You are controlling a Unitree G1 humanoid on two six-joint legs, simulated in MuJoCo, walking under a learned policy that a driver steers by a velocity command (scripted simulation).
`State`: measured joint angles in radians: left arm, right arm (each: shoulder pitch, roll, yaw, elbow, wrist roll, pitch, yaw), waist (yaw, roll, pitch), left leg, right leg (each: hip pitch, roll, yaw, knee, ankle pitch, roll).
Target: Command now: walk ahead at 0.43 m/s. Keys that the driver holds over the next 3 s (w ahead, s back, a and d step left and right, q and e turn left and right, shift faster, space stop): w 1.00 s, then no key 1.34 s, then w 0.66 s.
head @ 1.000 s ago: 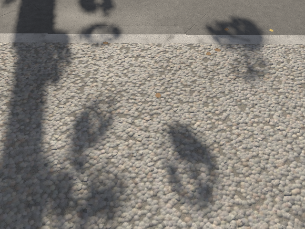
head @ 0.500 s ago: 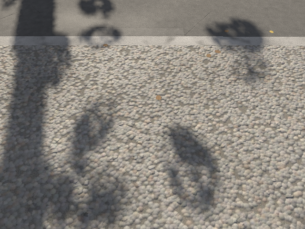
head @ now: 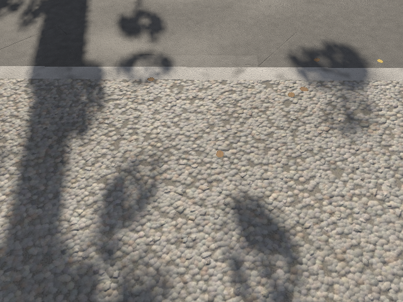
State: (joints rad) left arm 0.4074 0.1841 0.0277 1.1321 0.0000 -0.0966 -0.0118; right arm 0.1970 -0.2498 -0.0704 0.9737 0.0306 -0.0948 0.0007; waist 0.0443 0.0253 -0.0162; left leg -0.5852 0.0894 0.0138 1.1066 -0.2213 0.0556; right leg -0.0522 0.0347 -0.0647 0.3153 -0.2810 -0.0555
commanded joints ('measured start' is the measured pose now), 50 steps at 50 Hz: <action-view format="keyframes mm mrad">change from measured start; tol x32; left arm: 1 20 148 14 -44 5 1 22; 15 172 5 -12 -104 -1 13 15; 37 -520 118 30 -328 -22 -6 -19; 43 52 375 121 -182 -5 -8 -16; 50 -196 145 48 -218 8 -20 -17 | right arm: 1 -106 -18 -1 -82 -9 2 7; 50 103 -68 -8 -50 -9 3 -12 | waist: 1 -8 -75 125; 10 -6 -108 150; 15 -145 227 -385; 25 -19 18 51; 38 -106 41 102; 44 75 -244 -370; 50 -58 -92 -27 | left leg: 1 -198 38 -9 -175 103 -32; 13 403 -129 85 -556 150 85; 15 1039 300 -662 -692 -187 319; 23 337 135 -224 -984 84 193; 41 620 113 -18 -582 686 73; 44 -132 -121 -131 232 -341 -18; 50 -21 66 -85 38 -62 -3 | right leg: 1 24 -250 195 -193 309 -138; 9 92 -288 102 -193 373 -113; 13 99 -249 31 234 914 -49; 15 -502 10 58 936 -127 40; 17 -703 -55 181 1107 -200 -2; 38 -616 -118 60 198 263 5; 41 -211 -36 -4 166 220 -60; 43 475 -432 675 94 39 -296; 50 -93 -276 301 -148 239 -185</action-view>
